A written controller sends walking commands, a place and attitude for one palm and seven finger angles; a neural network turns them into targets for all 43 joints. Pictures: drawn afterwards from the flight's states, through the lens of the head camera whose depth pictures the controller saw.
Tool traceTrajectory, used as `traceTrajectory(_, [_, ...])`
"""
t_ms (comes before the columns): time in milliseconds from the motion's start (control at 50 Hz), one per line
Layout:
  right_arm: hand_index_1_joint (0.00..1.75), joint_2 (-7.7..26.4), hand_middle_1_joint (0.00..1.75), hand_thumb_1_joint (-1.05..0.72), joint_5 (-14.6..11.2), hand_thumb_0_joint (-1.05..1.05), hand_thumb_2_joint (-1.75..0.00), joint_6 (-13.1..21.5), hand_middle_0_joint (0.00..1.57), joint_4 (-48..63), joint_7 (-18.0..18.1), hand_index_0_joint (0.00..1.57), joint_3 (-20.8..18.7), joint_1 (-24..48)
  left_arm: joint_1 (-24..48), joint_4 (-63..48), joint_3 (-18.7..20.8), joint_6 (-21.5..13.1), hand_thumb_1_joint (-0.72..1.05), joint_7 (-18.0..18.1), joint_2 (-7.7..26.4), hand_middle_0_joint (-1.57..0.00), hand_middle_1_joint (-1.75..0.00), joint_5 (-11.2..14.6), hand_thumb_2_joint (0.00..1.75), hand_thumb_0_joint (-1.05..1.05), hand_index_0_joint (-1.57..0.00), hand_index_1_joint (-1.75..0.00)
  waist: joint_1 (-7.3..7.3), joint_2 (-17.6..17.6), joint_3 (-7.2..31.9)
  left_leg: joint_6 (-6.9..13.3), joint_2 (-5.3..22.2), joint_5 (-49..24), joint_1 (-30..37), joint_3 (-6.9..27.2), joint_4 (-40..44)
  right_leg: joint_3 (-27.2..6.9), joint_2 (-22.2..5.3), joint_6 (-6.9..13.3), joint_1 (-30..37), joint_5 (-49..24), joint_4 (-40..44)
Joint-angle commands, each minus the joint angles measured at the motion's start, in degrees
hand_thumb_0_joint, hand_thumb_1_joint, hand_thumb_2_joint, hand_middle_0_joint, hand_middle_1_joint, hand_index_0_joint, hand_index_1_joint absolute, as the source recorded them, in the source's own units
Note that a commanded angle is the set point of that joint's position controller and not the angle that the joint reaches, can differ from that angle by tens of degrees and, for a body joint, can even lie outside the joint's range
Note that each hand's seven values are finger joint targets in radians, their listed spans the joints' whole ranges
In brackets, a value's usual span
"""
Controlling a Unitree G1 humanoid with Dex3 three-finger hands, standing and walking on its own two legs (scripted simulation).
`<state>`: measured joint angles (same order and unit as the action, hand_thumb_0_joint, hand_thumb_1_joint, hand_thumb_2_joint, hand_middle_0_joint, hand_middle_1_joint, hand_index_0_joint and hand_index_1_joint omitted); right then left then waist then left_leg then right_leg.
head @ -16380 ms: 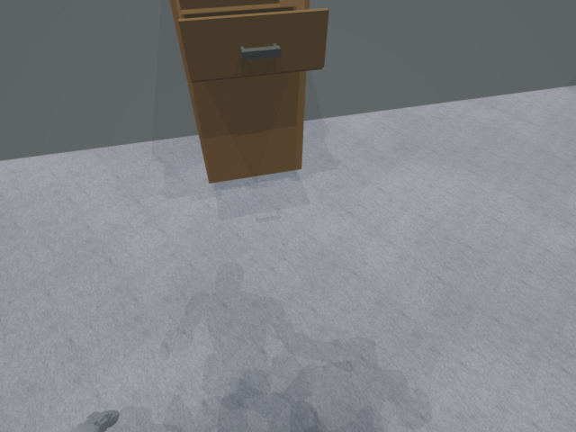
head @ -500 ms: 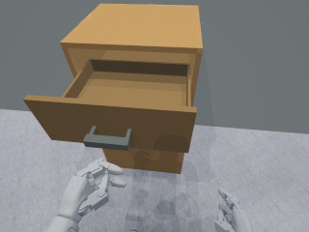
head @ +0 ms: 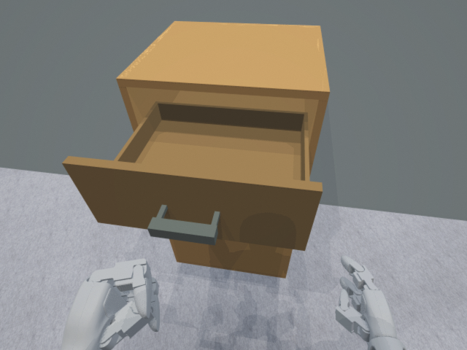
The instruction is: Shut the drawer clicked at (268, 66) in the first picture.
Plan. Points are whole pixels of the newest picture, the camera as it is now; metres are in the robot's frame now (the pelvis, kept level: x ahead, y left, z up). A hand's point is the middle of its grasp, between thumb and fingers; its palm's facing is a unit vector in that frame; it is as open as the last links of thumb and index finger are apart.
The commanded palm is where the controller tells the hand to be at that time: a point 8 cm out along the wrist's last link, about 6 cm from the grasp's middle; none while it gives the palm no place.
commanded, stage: raise the hand and make a fist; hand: left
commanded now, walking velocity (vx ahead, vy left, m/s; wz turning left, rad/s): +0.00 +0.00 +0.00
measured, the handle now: (186, 221) +0.33 +0.12 +0.06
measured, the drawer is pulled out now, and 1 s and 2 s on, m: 0.28 0.28 0.28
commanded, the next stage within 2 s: bring the fist close to the handle in 0.66 s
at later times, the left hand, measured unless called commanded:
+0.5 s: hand (146, 309) +0.14 +0.11 +0.15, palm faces -0.11 -0.99 -0.09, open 3.3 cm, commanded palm +0.09 +0.17 +0.16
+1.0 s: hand (150, 303) +0.15 +0.12 +0.13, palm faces -0.08 -0.99 -0.06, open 3.3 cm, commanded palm +0.11 +0.17 +0.13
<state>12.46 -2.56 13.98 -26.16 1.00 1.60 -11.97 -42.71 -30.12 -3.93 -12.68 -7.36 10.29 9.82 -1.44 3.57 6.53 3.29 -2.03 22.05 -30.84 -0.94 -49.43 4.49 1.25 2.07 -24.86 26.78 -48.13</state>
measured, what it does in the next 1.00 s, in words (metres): stands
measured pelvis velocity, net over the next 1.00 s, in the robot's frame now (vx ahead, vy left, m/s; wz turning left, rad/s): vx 0.00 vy -0.02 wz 0.01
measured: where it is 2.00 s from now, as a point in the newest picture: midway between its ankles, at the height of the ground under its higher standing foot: outside the picture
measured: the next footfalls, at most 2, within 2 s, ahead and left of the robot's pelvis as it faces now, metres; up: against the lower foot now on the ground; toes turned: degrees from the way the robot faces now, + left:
none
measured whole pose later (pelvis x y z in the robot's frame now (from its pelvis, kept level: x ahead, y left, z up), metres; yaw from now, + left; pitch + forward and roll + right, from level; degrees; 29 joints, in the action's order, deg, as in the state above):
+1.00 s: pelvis +0.00 -0.02 +0.02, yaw +1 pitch +0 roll -1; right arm 14.4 -3.3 20.7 -31.9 2.5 2.6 -13.2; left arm -38.4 -25.9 2.8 -7.4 -14.1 12.3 13.9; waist -1.6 3.5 4.4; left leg 1.3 -1.1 19.2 -23.5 0.5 -42.5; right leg 5.4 2.6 3.9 -17.4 23.9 -40.9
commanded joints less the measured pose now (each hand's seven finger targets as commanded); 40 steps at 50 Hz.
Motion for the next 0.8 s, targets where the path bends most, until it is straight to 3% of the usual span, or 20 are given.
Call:
traceTrajectory(0, [0.30,6.33,0.30,-0.90,-0.88,0.00,-0.90,3.26,0.20,9.55,0.02,0.20,-2.29,5.56,-1.89,-15.49,0.79,-0.48,0.90,-1.99,3.31,-1.40,-1.60,0.25,0.90,0.00,-1.40,-1.60,0.63,-2.14,0.11,-0.45,3.39,-10.75,9.27,5.13,10.03,-0.40,-0.94,-0.75,-2.46,-12.76,9.17])
traceTrajectory(20, [0.30,6.37,0.30,-0.90,-0.88,0.00,-0.90,3.19,0.20,9.78,-0.11,0.20,-1.84,5.68,-0.96,-16.33,-0.01,0.23,0.90,-2.31,3.18,-1.40,-1.60,0.23,0.90,0.00,-1.40,-1.60,1.07,-2.08,-1.05,-0.54,3.40,-9.59,9.10,5.42,10.70,-0.09,-0.99,-0.80,-2.63,-11.63,9.42])
traceTrajectory(80, [0.30,6.03,0.30,-0.90,-0.95,0.00,-0.90,2.63,0.20,10.01,0.04,0.20,-1.57,6.22,-1.74,-17.41,2.16,1.96,0.90,-2.32,4.69,-1.40,-1.60,0.15,0.90,0.00,-1.40,-1.60,0.24,-4.16,-1.19,-0.51,3.29,-8.06,9.20,5.43,11.89,-0.25,-0.83,-0.73,-1.18,-10.51,10.54])
traceTrajectory(100, [0.30,6.03,0.30,-0.90,-1.29,0.00,-0.90,2.69,0.20,9.92,0.14,0.20,-1.64,6.84,-1.15,-18.02,3.77,2.56,0.90,-2.07,6.00,-1.40,-1.60,0.13,0.90,0.00,-1.40,-1.60,-0.19,-1.83,-1.21,-0.59,3.12,-8.28,9.75,5.18,11.99,-0.45,-0.91,-0.52,-0.64,-11.13,10.85])
traceTrajectory(160, [0.30,5.51,0.30,-0.90,-1.35,0.00,-0.90,2.31,0.20,9.86,0.35,0.20,-1.06,6.83,-0.30,-18.93,6.16,3.37,0.90,-1.75,6.53,-1.40,-1.60,1.27,0.90,0.00,-1.40,-1.60,-0.42,-3.61,-0.44,-0.73,3.19,-7.80,10.79,5.08,12.86,-0.37,-0.81,-0.61,0.55,-10.25,11.98])
traceTrajectory(220, [0.30,5.66,0.30,-0.90,-1.65,0.00,-0.90,3.75,0.20,9.73,0.51,0.20,-0.60,7.44,0.77,-21.19,7.26,3.33,0.90,-1.99,6.74,-1.40,-1.60,2.84,0.90,0.00,-1.40,-1.60,-0.59,-1.38,0.16,-0.84,3.08,-7.89,12.08,5.16,13.37,-0.33,-0.93,-0.51,1.62,-10.40,12.81])
traceTrajectory(320, [0.30,6.72,0.30,-0.90,-2.03,0.00,-0.90,6.30,0.20,7.83,1.23,0.20,-0.63,7.32,1.96,-15.62,7.91,4.27,0.90,-4.33,6.71,-1.40,-1.60,4.53,0.90,0.00,-1.40,-1.60,0.12,-5.11,-2.65,-0.58,2.62,-5.69,10.97,4.78,13.13,-1.83,-1.18,-1.02,1.23,-8.37,15.86])
traceTrajectory(360, [0.30,6.80,0.30,-0.90,-1.96,0.00,-0.90,6.96,0.20,7.67,1.35,0.20,-0.74,7.23,1.44,-15.47,7.52,4.34,0.90,-5.18,6.64,-1.40,-1.60,4.41,0.90,0.00,-1.40,-1.60,-0.04,-4.94,-2.59,-0.43,2.30,-6.07,11.07,4.42,12.98,-2.75,-1.47,-1.12,1.64,-8.48,16.56])
traceTrajectory(400, [0.30,6.69,0.30,-0.90,-2.25,0.00,-0.90,7.61,0.20,7.34,1.45,0.20,-0.96,7.96,1.66,-15.48,9.51,4.76,0.90,-5.33,8.50,-1.40,-1.60,4.19,0.90,0.00,-1.40,-1.60,-0.68,-2.14,-2.95,-0.50,2.14,-6.40,11.14,4.05,12.69,-3.52,-1.72,-0.96,2.04,-8.83,16.98])
traceTrajectory(460, [0.30,6.45,0.30,-0.90,-1.87,0.00,-0.90,8.00,0.20,6.92,1.48,0.20,-0.99,7.51,1.40,-16.12,11.54,4.28,0.90,-4.59,9.43,-1.40,-1.60,4.31,0.90,0.00,-1.40,-1.60,-1.04,-2.66,-2.06,-0.52,2.09,-7.56,11.65,3.87,12.76,-3.68,-1.89,-0.91,3.02,-9.10,17.23])
traceTrajectory(500, [0.30,6.34,0.30,-0.90,-2.04,0.00,-0.90,8.42,0.20,6.62,1.49,0.20,-1.14,7.97,1.45,-16.92,13.63,3.70,0.90,-4.01,10.50,-1.40,-1.60,4.81,0.90,0.00,-1.40,-1.60,-1.61,-0.99,-1.68,-0.66,2.00,-8.45,12.21,3.76,12.48,-3.46,-1.78,-0.73,3.33,-10.53,17.07])
traceTrajectory(600, [0.30,6.93,0.30,-0.90,-2.16,0.00,-0.90,9.71,0.20,5.35,1.87,0.20,-1.38,7.61,1.74,-13.70,14.08,2.29,0.90,-4.88,9.73,-1.40,-1.60,6.50,0.90,0.00,-1.40,-1.60,-0.85,-2.69,-3.17,-0.69,1.90,-8.95,12.48,3.36,10.86,-5.56,-2.43,-1.44,2.53,-11.24,19.43])
traceTrajectory(660, [0.30,7.33,0.30,-0.90,-2.16,0.00,-0.90,10.56,0.20,5.10,2.22,0.20,-1.24,7.48,2.33,-11.48,12.50,2.22,0.90,-6.66,8.80,-1.40,-1.60,6.95,0.90,0.00,-1.40,-1.60,-0.33,-5.77,-5.42,-0.59,1.91,-7.64,11.78,3.28,10.76,-6.95,-2.89,-2.02,1.52,-8.79,21.12])
traceTrajectory(700, [0.30,7.65,0.30,-0.90,-2.44,0.00,-0.90,11.44,0.20,4.85,2.45,0.20,-1.20,7.93,5.40,-11.87,12.02,2.32,0.90,-7.46,9.35,-1.40,-1.60,6.73,0.90,0.00,-1.40,-1.60,-0.22,-2.97,-6.82,-0.57,1.89,-6.64,12.19,3.32,10.99,-7.29,-2.99,-1.80,0.82,-6.65,21.80])
traceTrajectory(780, [0.30,7.75,0.30,-0.90,-1.87,0.00,-0.90,12.15,0.20,4.33,2.36,0.20,-1.38,6.55,4.65,-10.51,11.34,2.58,0.90,-7.50,8.51,-1.40,-1.60,6.05,0.90,0.00,-1.40,-1.60,-0.32,-4.46,-4.33,-0.30,1.78,-8.19,13.25,3.62,11.44,-6.55,-2.80,-1.82,1.76,-8.73,20.65])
